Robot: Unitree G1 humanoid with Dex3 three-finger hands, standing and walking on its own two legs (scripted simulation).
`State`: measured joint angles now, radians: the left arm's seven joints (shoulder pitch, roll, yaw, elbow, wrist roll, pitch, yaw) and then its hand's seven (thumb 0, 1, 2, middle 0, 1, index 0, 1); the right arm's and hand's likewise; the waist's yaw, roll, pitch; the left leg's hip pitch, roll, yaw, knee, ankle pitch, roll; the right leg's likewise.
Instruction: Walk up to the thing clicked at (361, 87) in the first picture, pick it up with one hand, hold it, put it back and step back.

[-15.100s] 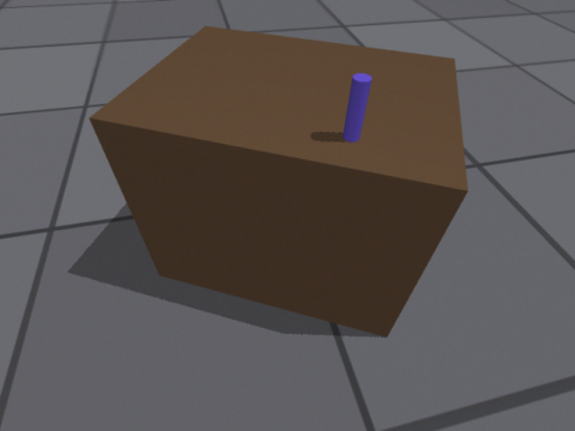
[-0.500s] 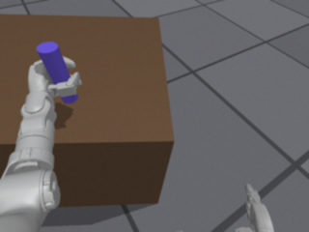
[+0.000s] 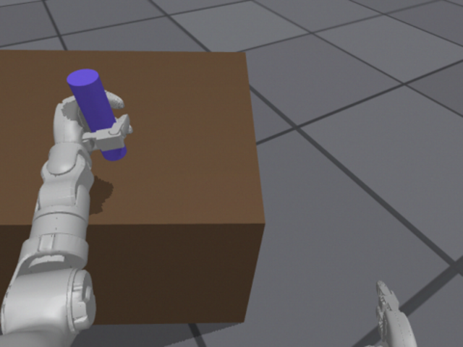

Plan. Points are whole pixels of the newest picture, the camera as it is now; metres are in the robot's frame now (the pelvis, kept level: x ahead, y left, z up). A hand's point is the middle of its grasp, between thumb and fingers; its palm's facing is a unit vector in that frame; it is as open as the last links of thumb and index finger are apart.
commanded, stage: lift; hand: left
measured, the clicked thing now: (101, 119) +0.45 +0.20 +0.18
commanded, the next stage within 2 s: hold in 1.00 s
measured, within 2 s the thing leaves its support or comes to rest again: neither
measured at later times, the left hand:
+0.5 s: hand (84, 119) +0.36 +0.18 +0.25, palm faces +0.13 -0.99 -0.03, open 5.5 cm
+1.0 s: hand (67, 115) +0.33 +0.18 +0.28, palm faces +0.13 -0.99 +0.00, open 5.5 cm
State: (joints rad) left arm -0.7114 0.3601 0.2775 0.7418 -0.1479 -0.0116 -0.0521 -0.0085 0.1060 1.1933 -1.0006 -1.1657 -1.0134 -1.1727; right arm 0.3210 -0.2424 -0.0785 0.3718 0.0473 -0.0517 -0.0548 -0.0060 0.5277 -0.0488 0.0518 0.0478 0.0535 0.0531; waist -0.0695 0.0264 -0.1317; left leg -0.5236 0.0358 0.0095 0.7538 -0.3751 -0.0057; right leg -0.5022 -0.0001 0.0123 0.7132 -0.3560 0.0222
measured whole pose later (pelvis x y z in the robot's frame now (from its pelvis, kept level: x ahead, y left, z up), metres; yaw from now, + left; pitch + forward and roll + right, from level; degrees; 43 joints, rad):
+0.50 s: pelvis -0.01 +0.00 +0.01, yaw +2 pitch +1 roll +0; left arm -0.52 0.31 0.26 0.17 -0.19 0.41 -0.06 -0.01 0.11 1.19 -1.00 -1.16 -1.02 -1.17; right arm 0.31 -0.24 -0.08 0.48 0.06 -0.11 -0.06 -0.01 0.55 -0.04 0.05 0.05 0.05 0.05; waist -0.01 0.06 -0.10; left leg -0.33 0.01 -0.01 0.62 -0.31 -0.01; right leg -0.31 -0.02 -0.01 0.61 -0.31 0.02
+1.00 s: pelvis -0.02 -0.01 +0.02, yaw +2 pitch -2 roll +0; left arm -0.52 0.30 0.28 0.02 -0.23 0.60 -0.04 -0.01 0.11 1.19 -1.00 -1.16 -1.02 -1.17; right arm 0.27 -0.24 -0.10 0.61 0.06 -0.20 -0.06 -0.01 0.54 -0.04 0.05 0.05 0.05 0.05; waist 0.01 0.07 -0.09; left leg -0.27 0.01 -0.01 0.57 -0.26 -0.01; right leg -0.26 -0.03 -0.01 0.56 -0.27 0.02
